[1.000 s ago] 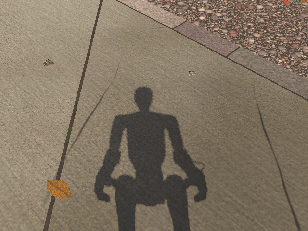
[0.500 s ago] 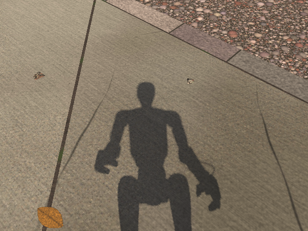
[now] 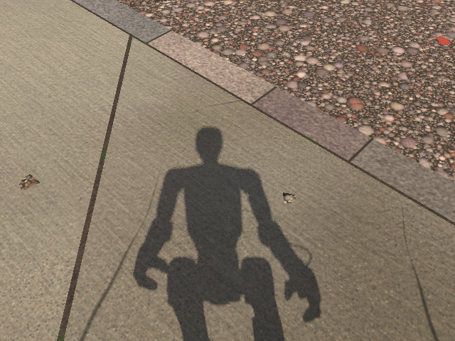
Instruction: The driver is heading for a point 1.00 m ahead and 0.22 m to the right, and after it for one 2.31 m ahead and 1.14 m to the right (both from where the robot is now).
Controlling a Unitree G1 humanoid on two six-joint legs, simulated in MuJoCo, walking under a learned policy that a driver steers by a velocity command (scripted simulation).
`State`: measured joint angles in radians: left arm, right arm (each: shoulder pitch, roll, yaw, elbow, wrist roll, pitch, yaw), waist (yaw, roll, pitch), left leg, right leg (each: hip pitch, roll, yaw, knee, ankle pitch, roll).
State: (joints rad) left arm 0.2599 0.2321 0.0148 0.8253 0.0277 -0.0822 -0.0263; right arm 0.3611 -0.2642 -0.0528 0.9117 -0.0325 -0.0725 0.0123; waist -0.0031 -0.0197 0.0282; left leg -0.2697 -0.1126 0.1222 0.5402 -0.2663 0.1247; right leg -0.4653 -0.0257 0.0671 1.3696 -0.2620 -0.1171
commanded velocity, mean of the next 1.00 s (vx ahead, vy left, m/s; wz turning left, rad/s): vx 0.94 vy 0.00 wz -0.59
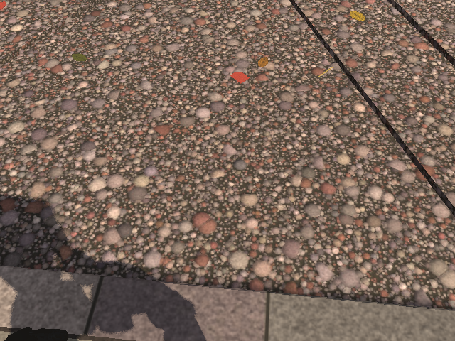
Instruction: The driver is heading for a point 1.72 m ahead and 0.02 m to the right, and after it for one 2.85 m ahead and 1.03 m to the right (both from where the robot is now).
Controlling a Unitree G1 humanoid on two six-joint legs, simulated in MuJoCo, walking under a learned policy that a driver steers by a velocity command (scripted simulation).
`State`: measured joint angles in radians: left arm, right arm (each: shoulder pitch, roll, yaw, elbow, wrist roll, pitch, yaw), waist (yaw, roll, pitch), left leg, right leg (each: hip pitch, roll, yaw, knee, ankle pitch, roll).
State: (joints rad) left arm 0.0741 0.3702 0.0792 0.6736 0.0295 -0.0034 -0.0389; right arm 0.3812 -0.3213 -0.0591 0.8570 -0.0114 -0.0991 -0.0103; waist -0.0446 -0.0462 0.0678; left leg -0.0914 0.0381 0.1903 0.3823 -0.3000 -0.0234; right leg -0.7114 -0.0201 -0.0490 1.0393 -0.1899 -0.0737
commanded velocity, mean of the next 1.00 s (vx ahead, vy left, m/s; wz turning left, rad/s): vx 0.12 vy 0.00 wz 0.00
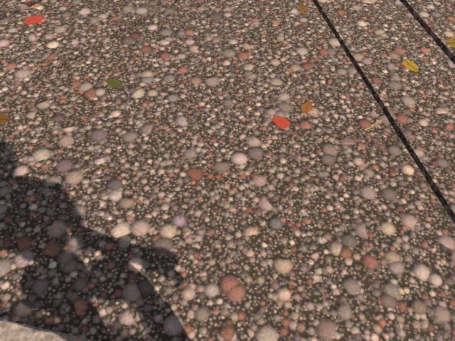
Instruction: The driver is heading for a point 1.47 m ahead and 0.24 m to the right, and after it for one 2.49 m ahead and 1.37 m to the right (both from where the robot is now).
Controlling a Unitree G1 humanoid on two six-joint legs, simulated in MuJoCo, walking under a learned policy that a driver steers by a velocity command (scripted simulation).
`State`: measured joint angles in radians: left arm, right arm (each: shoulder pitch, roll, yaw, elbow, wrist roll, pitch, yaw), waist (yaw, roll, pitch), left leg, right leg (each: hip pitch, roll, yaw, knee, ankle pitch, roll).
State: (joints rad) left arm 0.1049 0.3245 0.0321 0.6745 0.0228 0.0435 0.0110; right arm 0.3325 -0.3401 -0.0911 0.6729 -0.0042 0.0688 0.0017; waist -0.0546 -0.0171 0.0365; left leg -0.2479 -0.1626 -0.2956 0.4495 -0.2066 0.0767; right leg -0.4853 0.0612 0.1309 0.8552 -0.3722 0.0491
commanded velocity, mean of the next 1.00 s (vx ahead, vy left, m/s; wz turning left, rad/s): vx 0.82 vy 0.00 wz -0.32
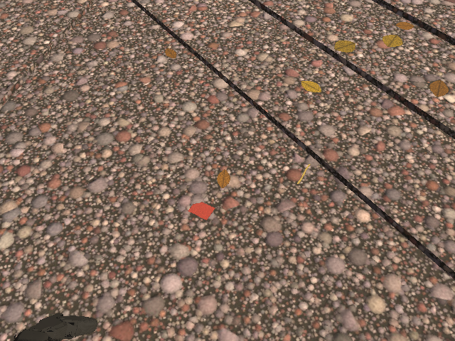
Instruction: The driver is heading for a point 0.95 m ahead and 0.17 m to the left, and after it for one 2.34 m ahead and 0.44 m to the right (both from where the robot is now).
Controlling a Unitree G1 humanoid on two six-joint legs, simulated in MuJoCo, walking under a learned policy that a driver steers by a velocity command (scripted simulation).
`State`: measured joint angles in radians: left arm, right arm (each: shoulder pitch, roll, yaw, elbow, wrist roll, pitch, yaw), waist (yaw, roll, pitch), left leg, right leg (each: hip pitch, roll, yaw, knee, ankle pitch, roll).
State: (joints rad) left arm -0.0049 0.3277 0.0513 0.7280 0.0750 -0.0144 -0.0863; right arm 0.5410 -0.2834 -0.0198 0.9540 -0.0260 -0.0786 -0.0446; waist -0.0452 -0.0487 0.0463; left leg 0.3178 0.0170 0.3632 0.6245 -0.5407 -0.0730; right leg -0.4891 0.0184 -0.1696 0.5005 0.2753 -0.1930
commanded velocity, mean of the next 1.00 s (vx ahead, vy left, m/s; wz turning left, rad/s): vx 0.89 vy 0.00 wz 0.21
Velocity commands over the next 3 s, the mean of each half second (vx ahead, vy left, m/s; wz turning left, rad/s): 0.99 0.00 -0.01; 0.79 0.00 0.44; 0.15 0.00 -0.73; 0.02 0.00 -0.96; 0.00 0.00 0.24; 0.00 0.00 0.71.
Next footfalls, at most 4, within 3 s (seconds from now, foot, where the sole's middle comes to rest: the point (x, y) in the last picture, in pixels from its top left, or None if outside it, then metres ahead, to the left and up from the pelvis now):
0.02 right None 0.16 -0.02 -0.81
0.42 left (202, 292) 0.64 0.08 -0.81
0.86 right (218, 173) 1.11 0.01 -0.81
1.28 left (165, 154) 1.22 0.22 -0.81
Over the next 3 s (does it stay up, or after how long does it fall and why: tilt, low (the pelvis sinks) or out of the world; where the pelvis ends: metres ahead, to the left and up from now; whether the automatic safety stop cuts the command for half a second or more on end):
stays up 1.09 0.08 -0.04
